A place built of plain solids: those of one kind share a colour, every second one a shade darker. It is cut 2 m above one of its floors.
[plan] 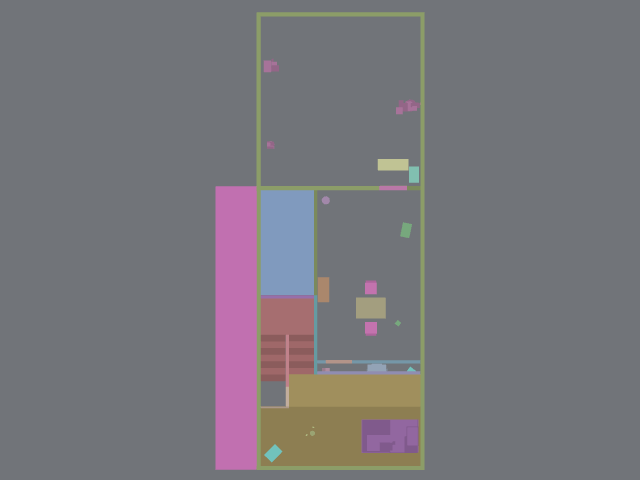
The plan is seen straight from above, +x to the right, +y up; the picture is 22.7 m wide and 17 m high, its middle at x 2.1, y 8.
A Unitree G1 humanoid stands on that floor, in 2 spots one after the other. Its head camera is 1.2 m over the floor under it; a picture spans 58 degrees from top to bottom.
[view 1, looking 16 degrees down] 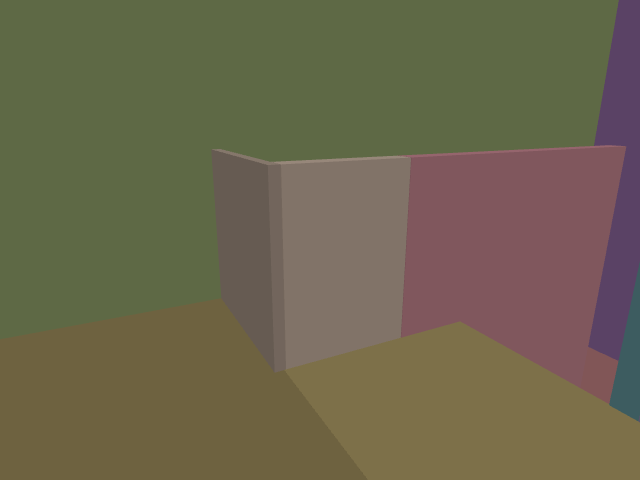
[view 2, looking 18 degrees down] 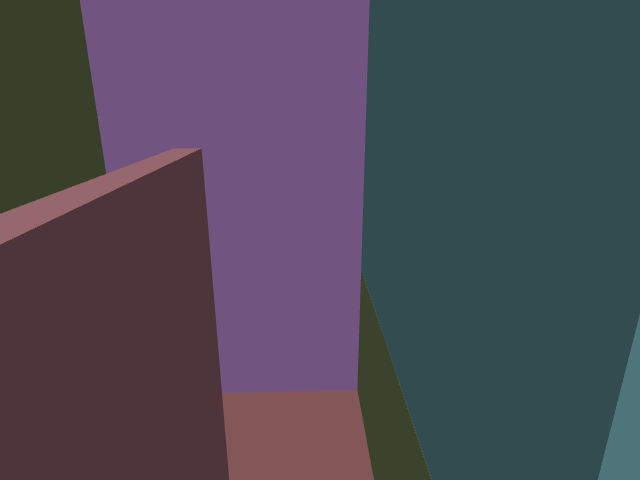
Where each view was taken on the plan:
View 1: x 2.75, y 1.40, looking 153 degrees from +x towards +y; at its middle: guard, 2.04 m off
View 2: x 1.44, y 2.73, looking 88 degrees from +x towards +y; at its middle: landing_end_wall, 3.36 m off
